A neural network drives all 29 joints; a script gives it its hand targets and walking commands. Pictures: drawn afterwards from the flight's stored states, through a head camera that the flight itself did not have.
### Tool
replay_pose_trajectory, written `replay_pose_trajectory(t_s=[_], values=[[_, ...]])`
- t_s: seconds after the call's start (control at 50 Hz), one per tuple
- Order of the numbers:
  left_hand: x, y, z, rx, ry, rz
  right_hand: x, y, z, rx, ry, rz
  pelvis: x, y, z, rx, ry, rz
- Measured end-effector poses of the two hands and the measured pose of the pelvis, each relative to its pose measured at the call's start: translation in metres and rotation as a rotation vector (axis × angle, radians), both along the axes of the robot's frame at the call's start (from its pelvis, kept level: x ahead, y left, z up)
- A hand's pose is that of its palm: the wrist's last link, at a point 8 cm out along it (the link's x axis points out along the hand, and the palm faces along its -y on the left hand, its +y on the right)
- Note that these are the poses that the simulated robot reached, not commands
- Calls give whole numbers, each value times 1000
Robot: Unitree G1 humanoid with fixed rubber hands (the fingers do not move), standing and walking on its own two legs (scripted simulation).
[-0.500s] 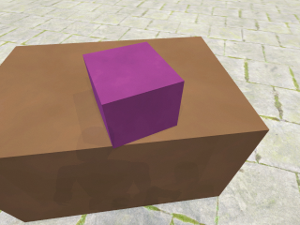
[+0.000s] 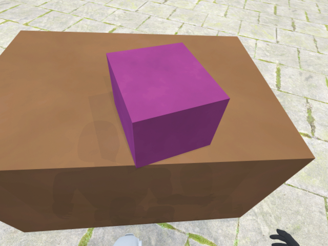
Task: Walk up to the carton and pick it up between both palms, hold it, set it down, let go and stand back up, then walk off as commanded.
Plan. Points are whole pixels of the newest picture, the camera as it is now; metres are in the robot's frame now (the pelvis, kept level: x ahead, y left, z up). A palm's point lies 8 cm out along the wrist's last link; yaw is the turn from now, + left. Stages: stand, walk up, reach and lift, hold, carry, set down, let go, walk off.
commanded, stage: walk up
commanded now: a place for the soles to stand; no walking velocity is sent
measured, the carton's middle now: (160, 101) +0.51 +0.01 +0.04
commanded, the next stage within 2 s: none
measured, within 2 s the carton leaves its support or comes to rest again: neither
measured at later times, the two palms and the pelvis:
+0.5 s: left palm out of the picture +0.03 +0.28 -0.09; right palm out of the picture +0.03 -0.33 -0.09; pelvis -0.05 -0.03 +0.00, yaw +0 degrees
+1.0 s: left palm out of the picture +0.04 +0.28 -0.09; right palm out of the picture +0.03 -0.33 -0.11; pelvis -0.03 -0.03 +0.00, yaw +2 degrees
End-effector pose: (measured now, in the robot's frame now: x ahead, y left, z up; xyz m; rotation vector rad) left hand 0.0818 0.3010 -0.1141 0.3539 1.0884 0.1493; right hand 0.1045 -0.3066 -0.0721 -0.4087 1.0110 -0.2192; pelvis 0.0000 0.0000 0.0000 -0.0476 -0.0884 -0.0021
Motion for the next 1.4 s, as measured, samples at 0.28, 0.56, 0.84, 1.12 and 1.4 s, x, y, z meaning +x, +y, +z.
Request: replay_pose_trajectory(t_s=[0.28, 0.56, 0.84, 1.12, 1.4], values=[[-32, -20, 17, 34, -49, 2, -43, -18, -15, 67, -3, -30, -40, -24, -1, 31, -48, 4], [-64, -24, 22, 28, -42, 19, -72, -25, -16, 71, 13, -26, -58, -30, 2, 45, -67, 15], [-50, 0, 22, 39, -65, 46, -95, -6, -22, 50, 110, 7, -47, -8, 2, 25, -53, 45], [-32, -30, 39, 104, -31, 51, -40, -35, -36, 103, 113, 25, -18, -44, 5, 76, -1, 51], [-13, -17, 23, 56, -6, 49, 16, -17, -13, 57, 17, 50, -1, -25, 6, 40, 14, 46]])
